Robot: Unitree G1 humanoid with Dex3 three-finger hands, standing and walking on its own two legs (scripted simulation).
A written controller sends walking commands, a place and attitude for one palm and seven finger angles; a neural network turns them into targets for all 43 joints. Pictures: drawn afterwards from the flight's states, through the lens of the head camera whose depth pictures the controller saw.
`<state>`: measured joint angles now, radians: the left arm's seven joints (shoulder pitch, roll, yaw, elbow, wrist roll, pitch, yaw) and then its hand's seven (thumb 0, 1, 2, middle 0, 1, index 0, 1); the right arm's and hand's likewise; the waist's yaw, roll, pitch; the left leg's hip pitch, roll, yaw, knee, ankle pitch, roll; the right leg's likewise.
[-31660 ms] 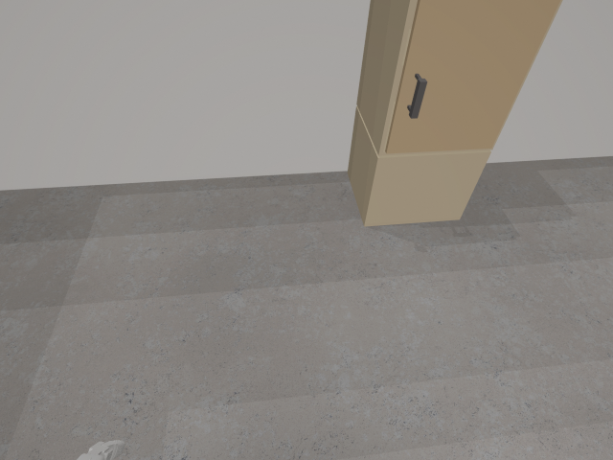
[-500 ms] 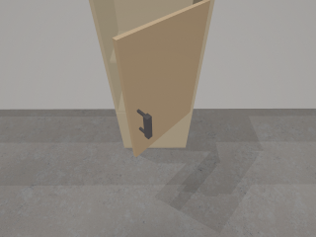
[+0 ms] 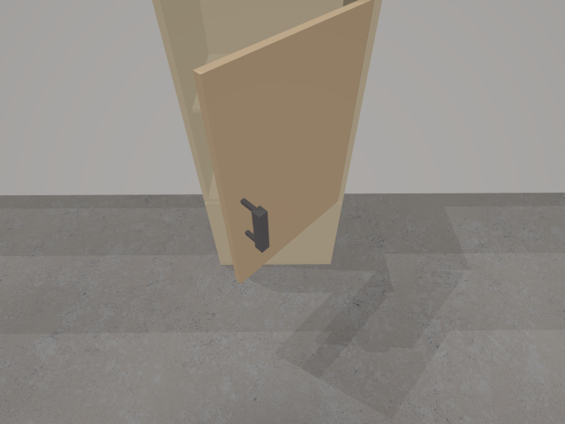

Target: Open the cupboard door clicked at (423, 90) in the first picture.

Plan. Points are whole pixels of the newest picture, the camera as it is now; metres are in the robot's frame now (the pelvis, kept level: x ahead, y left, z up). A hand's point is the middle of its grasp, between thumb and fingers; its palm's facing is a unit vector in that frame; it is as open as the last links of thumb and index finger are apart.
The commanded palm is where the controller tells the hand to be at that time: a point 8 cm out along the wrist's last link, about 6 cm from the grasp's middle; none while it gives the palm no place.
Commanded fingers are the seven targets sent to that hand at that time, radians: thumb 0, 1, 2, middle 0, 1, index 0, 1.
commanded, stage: walk to a spot facing it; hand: left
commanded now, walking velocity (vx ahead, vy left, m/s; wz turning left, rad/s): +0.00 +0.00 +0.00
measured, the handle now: (254, 224) +0.52 +0.09 -0.11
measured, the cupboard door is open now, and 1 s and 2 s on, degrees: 45 45 45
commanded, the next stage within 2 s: none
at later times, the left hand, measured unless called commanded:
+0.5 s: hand out of the picture +0.05 +0.17 -0.18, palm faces -0.09 -0.95 -0.29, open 7.4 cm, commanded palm none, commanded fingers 0.00 0.90 0.90 -0.20 -0.30 -0.20 -0.30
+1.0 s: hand out of the picture +0.11 +0.11 -0.16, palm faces -0.34 -0.90 -0.27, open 7.4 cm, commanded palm none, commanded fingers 0.00 0.90 0.90 -0.20 -0.30 -0.20 -0.30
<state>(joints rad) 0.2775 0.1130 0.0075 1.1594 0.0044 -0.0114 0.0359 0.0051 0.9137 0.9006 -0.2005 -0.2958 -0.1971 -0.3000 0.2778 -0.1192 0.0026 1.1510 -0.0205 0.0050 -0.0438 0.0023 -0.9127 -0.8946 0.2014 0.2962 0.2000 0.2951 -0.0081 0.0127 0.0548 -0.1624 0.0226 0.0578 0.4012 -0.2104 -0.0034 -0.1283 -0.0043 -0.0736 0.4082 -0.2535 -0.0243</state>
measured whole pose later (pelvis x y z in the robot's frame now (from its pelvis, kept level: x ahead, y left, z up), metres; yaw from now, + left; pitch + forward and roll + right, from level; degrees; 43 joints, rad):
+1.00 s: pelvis +0.02 -0.06 +0.00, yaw -28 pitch +2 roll +2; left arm 0.29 0.17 0.07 0.94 0.02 0.02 0.02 0.00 0.91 0.90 -0.20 -0.30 -0.20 -0.30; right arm 0.01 -0.21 -0.06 0.88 0.00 0.07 -0.04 0.01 -0.91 -0.89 0.20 0.30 0.20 0.30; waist 0.07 0.00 0.10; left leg -0.51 0.00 -0.08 1.02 -0.37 -0.07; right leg -0.19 0.17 0.23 0.44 -0.24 -0.12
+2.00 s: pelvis +0.08 -0.11 +0.00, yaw -63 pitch +1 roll +1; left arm 0.25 0.18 0.05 0.92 0.02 0.00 -0.02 0.00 0.91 0.90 -0.21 -0.30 -0.20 -0.30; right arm 0.20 -0.22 -0.06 0.90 -0.02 0.04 0.00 0.01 -0.91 -0.89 0.20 0.30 0.20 0.30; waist 0.01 0.00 0.05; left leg -0.46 0.06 0.01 0.90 -0.37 -0.08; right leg -0.20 0.07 0.09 0.44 -0.26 -0.07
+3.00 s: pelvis +0.10 -0.52 -0.01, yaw -93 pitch +1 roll +3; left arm 0.40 0.14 0.04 1.05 0.00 -0.09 0.02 0.00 0.92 0.90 -0.20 -0.30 -0.20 -0.30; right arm 0.12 -0.18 -0.05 0.96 -0.01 0.00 0.00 0.00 -0.91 -0.89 0.20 0.30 0.20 0.29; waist 0.03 0.02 0.03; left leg -0.66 0.08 0.05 0.98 -0.15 -0.03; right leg 0.06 0.13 0.01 0.26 -0.32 -0.12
